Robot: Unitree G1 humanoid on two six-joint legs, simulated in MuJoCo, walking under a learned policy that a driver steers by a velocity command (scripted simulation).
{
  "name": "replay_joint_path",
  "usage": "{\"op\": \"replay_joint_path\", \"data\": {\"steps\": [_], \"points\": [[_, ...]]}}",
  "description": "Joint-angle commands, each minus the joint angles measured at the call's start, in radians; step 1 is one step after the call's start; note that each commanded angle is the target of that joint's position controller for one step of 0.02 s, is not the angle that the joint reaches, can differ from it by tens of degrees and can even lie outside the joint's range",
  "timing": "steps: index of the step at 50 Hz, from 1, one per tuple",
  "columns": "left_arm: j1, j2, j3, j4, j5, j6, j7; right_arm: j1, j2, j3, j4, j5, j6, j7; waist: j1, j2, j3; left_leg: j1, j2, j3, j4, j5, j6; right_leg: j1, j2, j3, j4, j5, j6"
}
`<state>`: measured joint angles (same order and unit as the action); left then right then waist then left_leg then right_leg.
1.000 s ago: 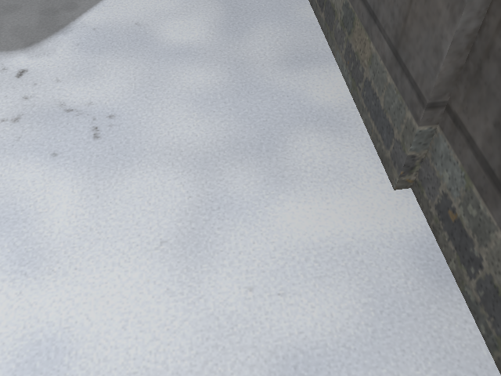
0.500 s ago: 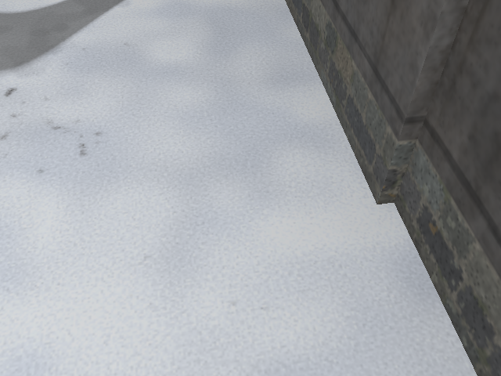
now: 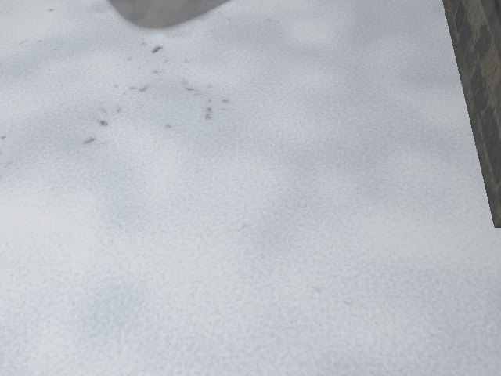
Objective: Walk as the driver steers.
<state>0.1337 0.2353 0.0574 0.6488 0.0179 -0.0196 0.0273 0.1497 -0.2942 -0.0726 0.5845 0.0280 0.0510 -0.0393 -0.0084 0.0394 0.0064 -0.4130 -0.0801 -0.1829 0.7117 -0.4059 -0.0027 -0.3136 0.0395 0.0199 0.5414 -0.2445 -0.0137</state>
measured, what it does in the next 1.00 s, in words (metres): steps on the spot: left foot, then right foot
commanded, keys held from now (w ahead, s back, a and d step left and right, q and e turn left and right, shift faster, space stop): q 0.20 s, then no key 0.30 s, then e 0.04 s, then w+e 0.46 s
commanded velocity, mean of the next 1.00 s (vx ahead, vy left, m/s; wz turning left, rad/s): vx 0.13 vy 0.00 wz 0.07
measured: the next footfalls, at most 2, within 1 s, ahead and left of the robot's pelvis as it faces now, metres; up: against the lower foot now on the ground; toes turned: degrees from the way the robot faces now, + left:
left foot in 0.38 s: +0.01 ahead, +0.14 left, +0.00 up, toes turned +13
right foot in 1.00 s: +0.16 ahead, -0.15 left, +0.00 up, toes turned -1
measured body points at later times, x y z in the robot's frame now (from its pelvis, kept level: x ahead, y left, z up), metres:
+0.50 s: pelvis -0.02 +0.04 +0.01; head +0.00 +0.07 +0.46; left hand +0.04 +0.33 -0.11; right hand +0.21 -0.16 -0.07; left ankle -0.03 +0.13 -0.73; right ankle -0.01 -0.11 -0.67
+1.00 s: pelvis +0.09 -0.03 +0.00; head +0.11 -0.03 +0.45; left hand +0.23 +0.22 -0.10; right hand +0.19 -0.29 -0.11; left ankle -0.03 +0.13 -0.73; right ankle +0.12 -0.14 -0.73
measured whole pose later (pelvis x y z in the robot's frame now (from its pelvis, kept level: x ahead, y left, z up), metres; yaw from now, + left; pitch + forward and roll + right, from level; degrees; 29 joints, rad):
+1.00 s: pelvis +0.09 -0.03 +0.00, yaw -1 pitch +4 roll +1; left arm 0.26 0.23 0.04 0.70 0.03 -0.12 -0.08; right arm 0.28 -0.25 -0.03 0.73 -0.07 -0.09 -0.01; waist -0.02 -0.01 -0.06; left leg -0.04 0.12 0.22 0.36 -0.37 -0.03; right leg -0.39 -0.03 -0.01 0.56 -0.21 -0.09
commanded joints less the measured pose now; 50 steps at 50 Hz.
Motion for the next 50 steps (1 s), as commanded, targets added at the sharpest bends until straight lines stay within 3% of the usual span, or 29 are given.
{"op": "replay_joint_path", "data": {"steps": [1, 3, 4, 7, 12, 15, 16, 18, 19, 20, 21, 22, 24, 25, 27, 28, 29, 30, 31, 33, 34, 35, 38, 41, 43, 46, 48, 49, 50], "points": [[0.001, 0.143, 0.046, -0.107, 0.042, -0.022, 0.009, 0.001, -0.174, -0.059, -0.061, -0.012, -0.028, 0.009, 0.019, -0.231, -0.082, -0.246, 0.049, 0.044, 0.458, -0.188, -0.047, 0.158, -0.434, 0.423, -0.241, 0.236, -0.261], [-0.055, 0.112, 0.036, -0.115, 0.005, -0.011, 0.024, 0.021, -0.134, -0.056, -0.023, 0.001, -0.022, 0.010, -0.006, -0.168, -0.033, -0.267, 0.081, 0.082, 0.575, -0.065, -0.067, 0.126, -0.314, 0.258, -0.238, 0.086, -0.185], [-0.055, 0.108, 0.026, -0.116, -0.009, -0.007, 0.030, 0.020, -0.105, -0.046, -0.028, 0.005, -0.020, 0.012, -0.004, -0.160, -0.020, -0.276, 0.070, 0.086, 0.630, -0.027, -0.076, 0.111, -0.299, 0.228, -0.238, 0.116, -0.194], [-0.014, 0.101, 0.014, -0.108, 0.003, 0.006, 0.038, -0.030, -0.073, -0.033, -0.054, 0.015, -0.015, 0.014, 0.022, -0.173, -0.032, -0.289, 0.073, 0.142, 0.561, 0.056, -0.096, 0.157, -0.265, 0.119, -0.242, 0.137, -0.221], [0.027, 0.168, 0.037, -0.085, -0.014, 0.010, 0.034, -0.086, -0.027, 0.000, -0.089, -0.009, -0.011, 0.039, 0.072, -0.197, -0.066, -0.137, 0.123, 0.185, 0.203, -0.001, -0.090, 0.197, -0.309, 0.070, -0.249, 0.128, -0.237], [0.044, 0.197, 0.044, -0.060, -0.024, 0.005, 0.016, -0.041, -0.052, -0.001, -0.062, -0.007, -0.008, 0.054, 0.065, -0.206, -0.069, -0.017, 0.098, 0.230, 0.019, -0.013, -0.057, 0.179, -0.328, 0.072, -0.206, 0.220, -0.238], [0.036, 0.203, 0.044, -0.052, -0.036, 0.003, 0.012, -0.010, -0.051, -0.001, -0.051, -0.007, -0.007, 0.059, 0.042, -0.200, -0.073, 0.043, 0.089, 0.241, -0.079, 0.049, -0.035, 0.170, -0.330, 0.066, -0.175, 0.275, -0.225], [0.077, 0.177, 0.032, -0.013, -0.060, 0.005, 0.000, 0.081, -0.071, -0.010, -0.016, -0.014, -0.009, 0.056, 0.000, -0.173, -0.093, 0.266, 0.061, 0.249, -0.326, 0.249, 0.027, 0.090, -0.294, 0.016, -0.092, 0.313, -0.155], [0.100, 0.122, 0.013, -0.005, -0.040, -0.002, -0.010, 0.116, -0.129, -0.023, -0.017, -0.016, -0.009, 0.045, 0.003, -0.041, -0.145, 0.439, 0.183, 0.091, -0.340, 0.490, 0.066, -0.021, -0.224, -0.061, 0.043, 0.124, -0.068], [0.055, 0.047, -0.016, -0.053, 0.002, -0.014, -0.015, 0.062, -0.206, -0.028, -0.047, -0.037, -0.013, 0.029, 0.035, 0.229, -0.129, 0.430, 0.429, -0.190, -0.350, 0.662, 0.231, -0.216, -0.082, -0.144, 0.206, -0.290, 0.037], [-0.040, 0.113, 0.000, -0.066, -0.001, -0.011, -0.007, 0.088, -0.123, -0.009, -0.060, -0.049, -0.031, 0.026, -0.053, 0.168, -0.149, 0.364, 0.474, -0.230, -0.380, 0.656, 0.337, -0.219, -0.095, -0.035, 0.413, -0.430, 0.070], [-0.030, 0.128, 0.008, -0.056, -0.021, -0.003, -0.012, 0.047, -0.086, 0.010, -0.054, -0.053, -0.048, 0.024, -0.022, 0.134, -0.133, 0.346, 0.439, -0.167, -0.379, 0.629, 0.326, -0.239, -0.104, 0.007, 0.512, -0.397, 0.078], [0.012, 0.132, 0.013, -0.020, -0.015, 0.015, -0.013, -0.028, -0.075, 0.013, -0.059, -0.036, -0.066, 0.024, 0.012, 0.070, -0.095, 0.340, 0.353, -0.084, -0.380, 0.522, 0.240, -0.274, -0.117, 0.036, 0.545, -0.283, 0.088], [0.021, 0.133, 0.015, -0.011, -0.013, 0.020, -0.012, -0.039, -0.061, 0.022, -0.058, -0.034, -0.070, 0.023, 0.023, 0.061, -0.086, 0.312, 0.339, -0.058, -0.381, 0.573, 0.232, -0.246, -0.116, 0.041, 0.564, -0.229, 0.095], [0.101, 0.100, 0.006, 0.033, -0.024, 0.027, -0.018, -0.041, 0.007, 0.049, -0.034, -0.049, -0.076, 0.024, 0.048, 0.068, -0.105, 0.280, 0.309, 0.030, -0.397, 0.576, 0.223, -0.151, -0.110, 0.043, 0.540, -0.149, 0.112], [0.126, 0.102, 0.004, 0.045, -0.031, 0.030, -0.021, -0.024, 0.002, 0.045, -0.027, -0.052, -0.080, 0.025, 0.036, 0.094, -0.109, 0.295, 0.297, 0.047, -0.428, 0.408, 0.220, -0.142, -0.110, 0.031, 0.492, -0.106, 0.111], [0.170, 0.104, 0.009, 0.050, 0.013, -0.033, -0.079, -0.044, -0.040, 0.030, -0.056, -0.057, -0.132, 0.085, 0.053, 0.151, 0.105, 0.082, 0.233, 0.047, -0.489, -0.082, 0.129, -0.193, -0.085, 0.027, 0.544, -0.045, 0.114], [0.181, 0.140, 0.028, 0.062, 0.021, -0.051, -0.102, -0.011, -0.119, -0.008, -0.033, -0.069, -0.146, 0.082, 0.021, 0.116, 0.102, 0.117, 0.282, -0.010, -0.549, -0.218, 0.150, -0.249, -0.051, -0.013, 0.510, -0.079, 0.103], [0.141, 0.168, 0.037, 0.034, 0.022, -0.056, -0.105, 0.056, -0.156, -0.026, -0.027, -0.085, -0.152, 0.063, -0.021, 0.114, 0.078, 0.226, 0.360, -0.106, -0.585, -0.248, 0.199, -0.334, -0.039, 0.000, 0.510, -0.115, 0.086], [0.056, 0.134, 0.029, -0.011, -0.001, -0.058, -0.074, 0.126, -0.061, 0.007, 0.020, -0.097, -0.169, 0.042, -0.041, 0.116, 0.043, 0.442, 0.476, -0.214, -0.593, -0.200, 0.246, -0.547, -0.074, 0.148, 0.531, -0.047, 0.037], [0.051, 0.116, 0.024, -0.018, 0.001, -0.056, -0.058, 0.117, -0.018, 0.022, 0.024, -0.096, -0.180, 0.035, -0.037, 0.098, -0.011, 0.502, 0.477, -0.184, -0.587, -0.158, 0.243, -0.573, -0.078, 0.175, 0.544, -0.012, 0.023], [0.075, 0.103, 0.021, -0.015, 0.014, -0.052, -0.054, 0.092, -0.010, 0.023, 0.027, -0.093, -0.189, 0.031, -0.024, 0.095, -0.037, 0.508, 0.454, -0.117, -0.593, -0.122, 0.233, -0.564, -0.075, 0.159, 0.547, 0.009, 0.019], [0.126, 0.088, 0.022, 0.002, 0.046, -0.050, -0.078, 0.013, -0.025, 0.022, 0.008, -0.098, -0.193, 0.021, 0.012, 0.073, -0.043, 0.354, 0.374, 0.078, -0.628, -0.078, 0.194, -0.419, -0.080, 0.018, 0.540, 0.005, 0.039], [0.118, 0.046, 0.002, -0.007, 0.033, -0.058, -0.111, 0.033, -0.069, 0.010, 0.020, -0.107, -0.183, 0.016, -0.002, 0.055, -0.025, 0.316, 0.395, 0.153, -0.629, -0.007, 0.196, -0.339, -0.103, -0.004, 0.384, -0.017, 0.030], [0.088, 0.028, -0.007, -0.020, 0.025, -0.067, -0.114, 0.064, -0.079, 0.008, 0.041, -0.102, -0.177, 0.023, -0.016, 0.059, -0.021, 0.351, 0.414, 0.177, -0.611, 0.042, 0.206, -0.302, -0.108, -0.006, 0.261, -0.048, 0.008], [0.088, 0.034, -0.009, -0.022, 0.027, -0.085, -0.107, 0.086, -0.096, -0.001, 0.070, -0.093, -0.166, 0.029, -0.024, 0.074, -0.003, 0.415, 0.444, 0.199, -0.577, 0.055, 0.213, -0.275, -0.108, -0.009, 0.113, -0.037, -0.045], [0.109, 0.061, 0.004, -0.006, 0.012, -0.113, -0.106, 0.050, -0.104, 0.002, 0.081, -0.088, -0.146, 0.026, 0.015, 0.041, 0.010, 0.347, 0.430, 0.255, -0.508, 0.014, 0.192, -0.121, -0.057, -0.069, -0.038, 0.111, -0.094], [0.140, 0.094, 0.021, 0.009, 0.004, -0.131, -0.105, 0.058, -0.087, 0.011, 0.088, -0.098, -0.139, 0.024, 0.030, 0.031, -0.005, 0.274, 0.404, 0.286, -0.444, 0.020, 0.175, 0.016, -0.018, -0.081, -0.055, 0.116, -0.118], [0.242, 0.141, 0.046, 0.033, 0.002, -0.145, -0.095, 0.081, -0.032, 0.029, 0.102, -0.127, -0.141, 0.018, 0.078, -0.017, -0.059, 0.197, 0.344, 0.343, -0.268, 0.106, 0.129, 0.192, -0.030, -0.011, -0.037, 0.108, -0.150]]}}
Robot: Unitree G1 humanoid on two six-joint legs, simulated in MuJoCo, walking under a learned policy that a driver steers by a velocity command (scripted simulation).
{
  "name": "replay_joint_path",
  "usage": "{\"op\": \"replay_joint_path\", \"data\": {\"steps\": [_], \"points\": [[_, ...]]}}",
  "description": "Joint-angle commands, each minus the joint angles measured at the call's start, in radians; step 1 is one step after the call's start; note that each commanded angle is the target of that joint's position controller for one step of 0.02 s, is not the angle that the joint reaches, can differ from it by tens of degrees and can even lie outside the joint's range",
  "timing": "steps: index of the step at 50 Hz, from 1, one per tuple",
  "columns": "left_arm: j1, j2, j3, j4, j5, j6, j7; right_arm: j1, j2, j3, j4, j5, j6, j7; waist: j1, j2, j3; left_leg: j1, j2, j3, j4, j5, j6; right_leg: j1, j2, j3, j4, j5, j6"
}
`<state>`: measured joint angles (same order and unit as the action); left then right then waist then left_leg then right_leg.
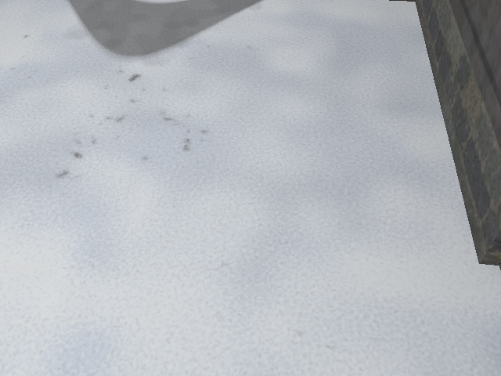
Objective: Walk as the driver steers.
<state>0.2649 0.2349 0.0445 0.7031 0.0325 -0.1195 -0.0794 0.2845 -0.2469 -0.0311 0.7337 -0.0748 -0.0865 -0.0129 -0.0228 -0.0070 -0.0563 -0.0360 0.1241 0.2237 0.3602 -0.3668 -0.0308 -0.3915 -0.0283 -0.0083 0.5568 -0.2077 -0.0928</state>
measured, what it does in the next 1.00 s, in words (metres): walks ahead: left foot, then right foot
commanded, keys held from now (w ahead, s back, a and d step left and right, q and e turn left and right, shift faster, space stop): w+e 0.24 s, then w+q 0.16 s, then no key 0.60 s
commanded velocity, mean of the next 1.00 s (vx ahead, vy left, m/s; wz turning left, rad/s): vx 0.29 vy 0.00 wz -0.17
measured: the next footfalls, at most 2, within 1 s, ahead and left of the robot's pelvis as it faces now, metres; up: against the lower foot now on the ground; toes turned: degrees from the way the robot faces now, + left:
left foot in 0.46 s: +0.45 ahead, +0.00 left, +0.00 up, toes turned -10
right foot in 0.88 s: +0.44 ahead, -0.23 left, +0.00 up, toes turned -6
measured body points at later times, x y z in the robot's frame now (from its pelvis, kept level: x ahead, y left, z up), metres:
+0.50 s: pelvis +0.28 -0.04 -0.02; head +0.31 -0.04 +0.43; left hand +0.35 +0.24 -0.14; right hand +0.47 -0.31 -0.08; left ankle +0.41 +0.01 -0.73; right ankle +0.05 -0.12 -0.67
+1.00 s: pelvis +0.40 -0.08 +0.00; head +0.41 -0.08 +0.45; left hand +0.59 +0.15 -0.10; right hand +0.48 -0.34 -0.13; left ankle +0.41 +0.01 -0.73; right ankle +0.40 -0.23 -0.73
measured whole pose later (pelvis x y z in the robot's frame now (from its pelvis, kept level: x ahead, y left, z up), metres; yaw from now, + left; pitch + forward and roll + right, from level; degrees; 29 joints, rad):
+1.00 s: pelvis +0.40 -0.08 +0.00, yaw -9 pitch +0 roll +1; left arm 0.19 0.23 0.05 0.70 0.01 0.00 0.04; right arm 0.18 -0.22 -0.01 0.84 -0.02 -0.03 0.01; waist -0.02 0.00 0.00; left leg -0.24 -0.08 0.00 0.51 -0.27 0.05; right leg -0.31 -0.04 0.07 0.54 -0.24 0.05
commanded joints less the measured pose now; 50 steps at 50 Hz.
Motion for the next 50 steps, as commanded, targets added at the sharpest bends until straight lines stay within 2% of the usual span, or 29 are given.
{"op": "replay_joint_path", "data": {"steps": [1, 2, 3, 4, 5, 6, 7, 10, 11, 14, 17, 19, 21, 22, 23, 24, 25, 26, 27, 28, 31, 34, 37, 41, 44, 45, 46, 48, 50], "points": [[0.254, 0.222, 0.077, -0.009, -0.010, -0.049, 0.033, -0.003, 0.030, 0.022, -0.083, -0.043, -0.011, -0.017, 0.115, -0.168, -0.174, -0.303, -0.014, 0.028, 0.432, -0.015, 0.066, 0.520, -0.107, 0.260, -0.035, 0.244, -0.212], [0.350, 0.249, 0.067, -0.016, -0.010, -0.052, 0.043, -0.032, 0.057, 0.036, -0.151, -0.023, -0.045, 0.008, 0.146, -0.326, -0.242, -0.674, -0.172, -0.137, 0.688, -0.240, 0.026, 0.785, -0.258, 0.766, -0.232, 0.052, -0.351], [0.398, 0.200, 0.068, 0.034, 0.014, -0.059, 0.045, -0.211, -0.006, 0.019, -0.143, 0.012, -0.059, 0.032, 0.228, -0.208, 0.013, -0.939, -0.140, -0.282, 0.841, -0.182, 0.065, 0.724, -0.240, 0.711, -0.284, -0.097, -0.234], [0.370, 0.174, 0.060, 0.044, -0.001, -0.052, 0.037, -0.257, -0.053, 0.006, -0.136, 0.019, -0.071, 0.019, 0.227, -0.165, 0.075, -0.983, -0.104, -0.286, 0.979, -0.139, 0.078, 0.601, -0.225, 0.593, -0.252, -0.116, -0.201], [0.316, 0.115, 0.033, 0.039, -0.006, -0.040, 0.030, -0.217, -0.096, -0.010, -0.112, -0.002, -0.072, 0.008, 0.166, -0.114, 0.032, -0.898, -0.073, -0.299, 0.991, -0.079, 0.088, 0.477, -0.210, 0.530, -0.242, -0.049, -0.200], [0.236, 0.083, 0.010, 0.041, -0.006, -0.032, 0.022, -0.198, -0.076, -0.007, -0.111, -0.019, -0.070, 0.001, 0.095, -0.090, 0.039, -0.809, -0.051, -0.304, 0.990, -0.041, 0.090, 0.344, -0.211, 0.477, -0.237, 0.055, -0.196], [0.144, 0.063, -0.003, 0.011, -0.002, -0.021, 0.019, -0.179, -0.052, -0.003, -0.107, -0.015, -0.064, -0.001, 0.041, -0.067, 0.032, -0.729, -0.034, -0.300, 0.957, -0.003, 0.077, 0.239, -0.206, 0.439, -0.258, 0.150, -0.197], [0.073, 0.074, -0.003, -0.014, -0.003, -0.012, 0.018, -0.210, -0.060, -0.007, -0.107, 0.015, -0.044, 0.001, 0.027, -0.049, 0.013, -0.709, -0.043, -0.274, 0.761, 0.116, 0.009, 0.207, -0.162, 0.369, -0.314, 0.240, -0.205], [0.130, 0.140, 0.028, -0.012, -0.089, 0.014, 0.069, -0.316, -0.093, -0.020, -0.155, 0.130, -0.050, -0.003, 0.045, 0.066, 0.152, -0.755, -0.058, -0.243, 0.584, 0.169, -0.007, 0.187, -0.114, 0.371, -0.329, 0.292, -0.166], [0.169, 0.181, 0.038, 0.008, -0.056, 0.053, 0.125, -0.378, -0.007, 0.013, -0.154, 0.101, -0.060, 0.030, 0.070, -0.071, 0.087, -0.558, -0.136, -0.194, 0.254, 0.370, -0.028, 0.178, -0.079, 0.271, -0.328, 0.361, -0.121], [0.204, 0.148, 0.038, 0.029, -0.064, 0.050, 0.115, -0.405, -0.064, -0.012, -0.152, 0.103, -0.044, 0.041, 0.091, -0.092, 0.089, -0.506, -0.132, -0.212, 0.160, 0.467, 0.024, 0.274, -0.128, 0.274, -0.333, 0.332, -0.098], [0.194, 0.153, 0.046, 0.036, -0.058, 0.049, 0.109, -0.377, -0.092, -0.028, -0.146, 0.097, -0.040, 0.046, 0.071, -0.093, 0.077, -0.484, -0.144, -0.205, 0.128, 0.420, 0.079, 0.373, -0.140, 0.241, -0.268, 0.501, -0.071], [0.168, 0.166, 0.055, 0.028, -0.046, 0.064, 0.112, -0.252, -0.131, -0.054, -0.111, 0.087, -0.036, 0.039, 0.004, -0.114, -0.005, -0.330, -0.191, -0.170, 0.117, 0.365, 0.133, 0.432, -0.111, 0.198, -0.075, 0.848, -0.036], [0.134, 0.162, 0.050, 0.011, -0.038, 0.069, 0.110, -0.121, -0.148, -0.063, -0.081, 0.075, -0.035, 0.036, -0.066, -0.110, -0.081, -0.141, -0.157, -0.195, 0.101, 0.456, 0.167, 0.369, -0.073, 0.175, 0.101, 0.873, -0.002], [0.118, 0.110, 0.032, -0.025, -0.016, 0.067, 0.109, 0.043, -0.195, -0.067, -0.056, 0.047, -0.034, 0.031, -0.109, 0.014, -0.223, 0.158, 0.029, -0.412, 0.151, 0.682, 0.232, 0.168, -0.002, 0.162, 0.403, 0.530, 0.031], [0.324, 0.015, 0.007, -0.003, -0.031, 0.061, 0.105, 0.073, -0.225, -0.070, -0.021, 0.031, -0.037, 0.038, -0.001, 0.319, -0.331, 0.437, 0.295, -0.878, 0.092, 0.841, 0.442, -0.165, 0.175, 0.149, 0.791, -0.383, 0.113], [0.331, 0.121, 0.019, 0.022, -0.034, 0.056, 0.102, 0.037, -0.161, -0.063, -0.037, 0.068, -0.027, 0.038, -0.025, 0.214, -0.344, 0.368, 0.263, -0.939, 0.030, 0.705, 0.434, -0.190, 0.120, 0.217, 0.892, -0.372, 0.115], [0.189, 0.175, 0.035, -0.008, -0.051, 0.056, 0.099, -0.066, -0.111, -0.046, -0.061, 0.078, -0.018, 0.029, -0.027, 0.111, -0.189, 0.218, 0.221, -0.741, 0.028, 0.681, 0.386, -0.236, 0.063, 0.189, 0.876, -0.297, 0.123], [0.089, 0.183, 0.034, -0.033, -0.042, 0.052, 0.102, -0.110, -0.096, -0.036, -0.065, 0.075, -0.010, 0.027, -0.020, 0.001, -0.113, 0.079, 0.166, -0.627, 0.009, 0.745, 0.343, -0.224, 0.024, 0.146, 0.823, -0.249, 0.128], [0.039, 0.177, 0.038, -0.053, -0.028, 0.052, 0.106, -0.131, -0.092, -0.031, -0.063, 0.071, -0.008, 0.028, -0.001, -0.033, -0.062, -0.012, 0.129, -0.561, -0.010, 0.827, 0.325, -0.216, 0.000, 0.128, 0.764, -0.224, 0.138], [0.092, 0.092, 0.020, -0.047, -0.026, 0.077, 0.111, -0.144, -0.073, -0.019, -0.030, 0.051, -0.012, 0.034, 0.066, 0.040, -0.056, -0.174, 0.062, -0.431, -0.057, 0.935, 0.306, -0.081, -0.042, 0.110, 0.563, -0.170, 0.154], [0.069, 0.069, 0.009, -0.051, -0.020, 0.093, 0.125, -0.163, -0.120, -0.031, -0.005, 0.051, 0.000, 0.031, 0.073, 0.073, -0.086, -0.230, 0.044, -0.357, -0.060, 0.973, 0.299, 0.005, -0.047, 0.081, 0.356, -0.109, 0.170], [0.002, 0.092, 0.015, -0.055, -0.030, 0.109, 0.131, -0.140, -0.141, -0.036, 0.016, 0.061, 0.022, 0.025, 0.040, 0.077, -0.092, -0.243, 0.037, -0.347, -0.081, 0.739, 0.272, 0.058, -0.049, 0.080, 0.233, 0.016, 0.167], [-0.092, 0.102, 0.022, -0.076, -0.031, 0.120, 0.133, -0.129, -0.119, -0.024, 0.033, 0.059, 0.045, 0.024, 0.007, 0.083, -0.018, -0.253, 0.039, -0.406, -0.093, 0.295, 0.258, 0.082, -0.045, 0.086, 0.071, -0.003, 0.149], [-0.079, 0.119, 0.027, -0.074, -0.010, 0.108, 0.132, -0.092, -0.068, 0.000, 0.051, 0.061, 0.050, 0.024, 0.023, 0.044, -0.004, -0.287, -0.021, -0.404, -0.017, 0.163, 0.164, 0.239, -0.070, 0.113, -0.131, 0.180, 0.108], [-0.070, 0.160, 0.034, -0.083, -0.008, 0.108, 0.136, -0.049, -0.061, 0.002, 0.057, 0.047, 0.043, 0.026, -0.004, -0.018, -0.026, -0.323, -0.072, -0.365, 0.032, 0.109, 0.127, 0.303, -0.129, 0.157, -0.097, 0.324, 0.083], [-0.090, 0.182, 0.045, -0.066, -0.019, 0.112, 0.133, 0.001, -0.056, -0.002, 0.065, 0.056, 0.040, 0.026, -0.046, -0.128, -0.031, -0.324, -0.128, -0.300, 0.021, 0.070, 0.096, 0.278, -0.111, 0.150, -0.063, 0.223, 0.050], [-0.098, 0.089, 0.028, -0.068, -0.017, 0.110, 0.120, -0.091, -0.079, -0.004, 0.061, 0.059, 0.049, 0.022, 0.008, -0.082, 0.007, -0.282, -0.133, -0.276, 0.059, 0.113, 0.077, 0.203, -0.059, 0.122, -0.073, 0.116, 0.073], [-0.098, 0.091, 0.028, -0.064, -0.017, 0.103, 0.118, -0.110, -0.073, -0.003, 0.057, 0.056, 0.062, 0.015, 0.011, -0.064, 0.019, -0.273, -0.127, -0.280, 0.081, 0.191, 0.083, 0.195, -0.043, 0.112, -0.060, 0.165, 0.086]]}}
